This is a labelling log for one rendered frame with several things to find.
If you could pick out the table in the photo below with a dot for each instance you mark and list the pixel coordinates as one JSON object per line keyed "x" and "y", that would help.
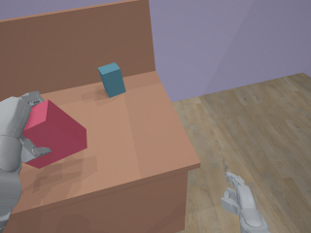
{"x": 133, "y": 175}

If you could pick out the robot right forearm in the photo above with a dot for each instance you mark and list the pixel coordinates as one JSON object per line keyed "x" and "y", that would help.
{"x": 252, "y": 221}

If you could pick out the robot right hand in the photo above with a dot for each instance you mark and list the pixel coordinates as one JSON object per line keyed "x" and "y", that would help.
{"x": 240, "y": 199}

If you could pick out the robot left forearm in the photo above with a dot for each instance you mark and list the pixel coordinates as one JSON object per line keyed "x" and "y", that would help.
{"x": 10, "y": 185}

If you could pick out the robot left hand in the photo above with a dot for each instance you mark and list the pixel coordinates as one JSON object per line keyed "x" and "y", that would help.
{"x": 14, "y": 114}

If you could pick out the sponge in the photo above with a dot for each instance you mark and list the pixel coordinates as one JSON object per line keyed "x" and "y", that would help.
{"x": 49, "y": 127}

